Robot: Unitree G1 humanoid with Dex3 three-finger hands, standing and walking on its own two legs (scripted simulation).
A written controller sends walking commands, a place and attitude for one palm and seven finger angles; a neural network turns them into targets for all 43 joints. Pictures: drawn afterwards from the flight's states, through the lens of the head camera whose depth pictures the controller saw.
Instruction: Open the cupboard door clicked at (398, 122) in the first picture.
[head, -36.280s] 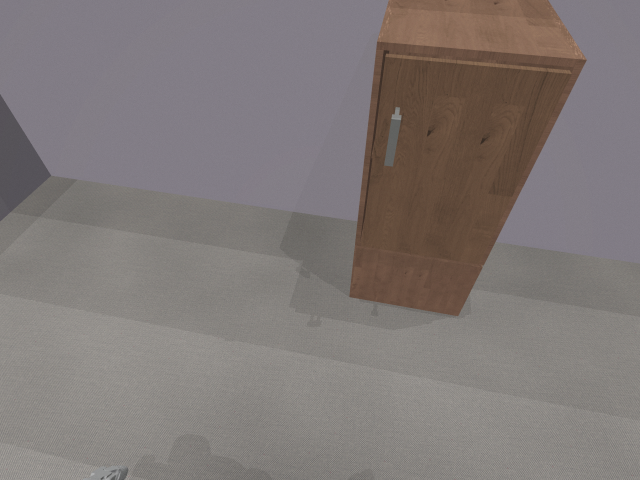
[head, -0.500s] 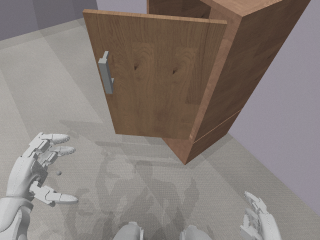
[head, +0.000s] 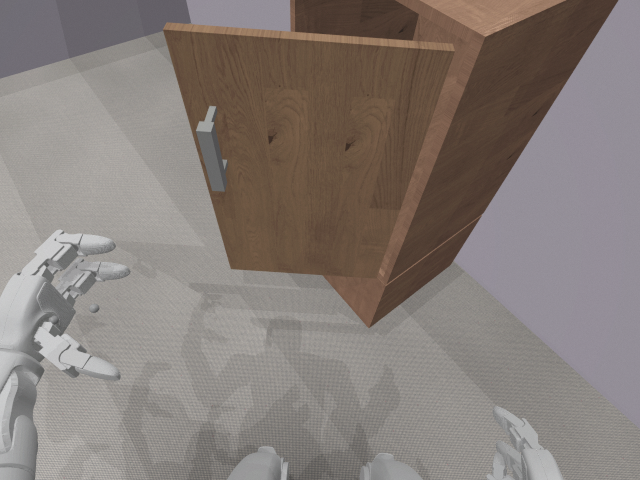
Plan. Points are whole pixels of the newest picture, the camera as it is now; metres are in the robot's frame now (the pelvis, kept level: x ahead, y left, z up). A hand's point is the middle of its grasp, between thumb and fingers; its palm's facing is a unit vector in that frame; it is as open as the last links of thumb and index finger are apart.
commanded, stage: raise the hand with hooked fingers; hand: left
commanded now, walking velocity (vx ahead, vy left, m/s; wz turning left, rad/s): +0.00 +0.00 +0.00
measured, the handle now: (215, 150) +0.57 +0.20 +0.04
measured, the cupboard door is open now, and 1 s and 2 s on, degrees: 49 49 49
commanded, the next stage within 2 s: move the hooked fingers beside the handle in 0.36 s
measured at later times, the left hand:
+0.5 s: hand (100, 312) +0.28 +0.27 +0.05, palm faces +0.00 -1.00 -0.03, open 14.0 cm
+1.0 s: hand (132, 252) +0.37 +0.26 +0.05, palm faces -0.01 -1.00 -0.02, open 14.0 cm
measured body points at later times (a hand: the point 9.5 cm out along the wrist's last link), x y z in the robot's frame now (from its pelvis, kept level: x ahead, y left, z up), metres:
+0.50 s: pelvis +0.00 +0.00 +0.00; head +0.07 +0.01 +0.44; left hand +0.28 +0.32 +0.05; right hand +0.16 -0.25 -0.08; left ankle +0.01 +0.08 -0.68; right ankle +0.02 -0.11 -0.68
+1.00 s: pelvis +0.00 -0.01 -0.01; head +0.09 +0.01 +0.43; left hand +0.36 +0.32 +0.05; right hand +0.11 -0.27 -0.10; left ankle +0.01 +0.08 -0.68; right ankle +0.02 -0.11 -0.68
